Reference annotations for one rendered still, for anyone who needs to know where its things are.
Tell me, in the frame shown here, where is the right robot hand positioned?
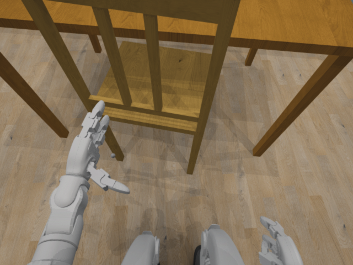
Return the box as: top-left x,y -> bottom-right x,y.
259,216 -> 303,265

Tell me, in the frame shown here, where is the chair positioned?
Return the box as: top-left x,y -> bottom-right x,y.
22,0 -> 240,174

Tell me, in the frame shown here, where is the table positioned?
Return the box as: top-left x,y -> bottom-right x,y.
0,0 -> 353,157

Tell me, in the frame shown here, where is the robot left forearm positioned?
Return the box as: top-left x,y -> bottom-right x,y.
27,174 -> 90,265

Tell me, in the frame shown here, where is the robot thigh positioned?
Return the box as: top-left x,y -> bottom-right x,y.
201,229 -> 245,265
121,234 -> 160,265

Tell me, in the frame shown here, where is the left robot hand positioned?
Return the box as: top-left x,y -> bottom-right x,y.
66,100 -> 130,194

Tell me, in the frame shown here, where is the robot left thigh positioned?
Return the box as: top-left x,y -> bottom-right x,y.
121,234 -> 160,265

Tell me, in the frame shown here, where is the robot right thigh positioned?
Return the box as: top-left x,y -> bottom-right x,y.
201,229 -> 245,265

